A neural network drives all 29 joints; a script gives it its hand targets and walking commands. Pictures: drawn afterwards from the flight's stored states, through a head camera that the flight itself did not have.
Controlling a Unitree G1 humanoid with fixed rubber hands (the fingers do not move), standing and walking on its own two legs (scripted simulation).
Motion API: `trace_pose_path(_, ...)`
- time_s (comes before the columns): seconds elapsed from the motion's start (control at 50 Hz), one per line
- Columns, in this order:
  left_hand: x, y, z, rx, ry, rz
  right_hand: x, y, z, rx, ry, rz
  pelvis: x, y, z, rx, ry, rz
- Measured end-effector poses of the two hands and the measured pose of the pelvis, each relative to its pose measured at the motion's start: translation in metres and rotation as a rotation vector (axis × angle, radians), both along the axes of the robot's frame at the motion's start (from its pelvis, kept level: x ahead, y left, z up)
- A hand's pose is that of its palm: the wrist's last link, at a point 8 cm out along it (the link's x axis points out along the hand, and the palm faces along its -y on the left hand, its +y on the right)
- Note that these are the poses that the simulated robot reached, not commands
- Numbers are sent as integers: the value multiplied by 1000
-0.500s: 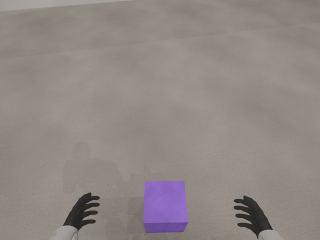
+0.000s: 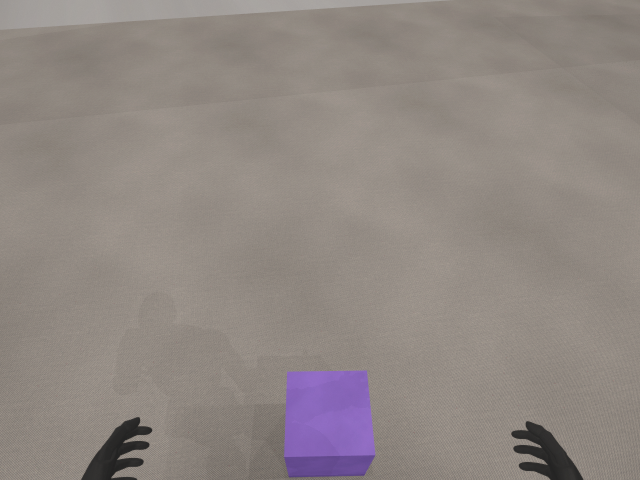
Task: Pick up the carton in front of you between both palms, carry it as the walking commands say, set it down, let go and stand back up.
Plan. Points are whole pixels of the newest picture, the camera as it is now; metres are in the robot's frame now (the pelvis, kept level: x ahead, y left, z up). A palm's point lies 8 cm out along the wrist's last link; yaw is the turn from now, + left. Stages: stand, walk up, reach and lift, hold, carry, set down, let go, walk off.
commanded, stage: stand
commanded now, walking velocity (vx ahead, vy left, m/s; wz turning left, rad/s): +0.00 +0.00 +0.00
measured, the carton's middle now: (326, 425) +0.36 -0.01 -0.65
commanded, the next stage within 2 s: none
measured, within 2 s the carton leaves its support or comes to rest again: neither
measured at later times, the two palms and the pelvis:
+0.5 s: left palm out of the picture +0.12 +0.30 -0.09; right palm out of the picture +0.12 -0.29 -0.08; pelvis +0.00 +0.00 +0.00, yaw +0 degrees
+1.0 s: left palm out of the picture +0.08 +0.31 -0.09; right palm out of the picture +0.09 -0.30 -0.09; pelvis -0.01 +0.00 +0.01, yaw +0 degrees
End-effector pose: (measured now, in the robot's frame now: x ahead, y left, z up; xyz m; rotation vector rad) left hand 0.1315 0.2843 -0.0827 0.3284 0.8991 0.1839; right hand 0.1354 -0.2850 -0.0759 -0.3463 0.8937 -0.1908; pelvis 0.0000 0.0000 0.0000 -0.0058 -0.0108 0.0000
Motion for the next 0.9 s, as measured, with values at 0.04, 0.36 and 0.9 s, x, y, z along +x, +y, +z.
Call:
trace_pose_path(0.04, -1, 2, -2, 4, 13, 0, 0, -2, 0, -10, 7, -2, 2, 1, 0, 0, 2, 0)
trace_pose_path(0.36, -7, 8, -8, 9, 65, 6, -7, -2, -7, -15, 65, -7, 5, 4, 3, 1, -10, 2)
trace_pose_path(0.9, -46, 20, -12, 26, 161, 36, -44, -15, -12, -25, 156, -30, -11, 3, 8, 3, -32, 6)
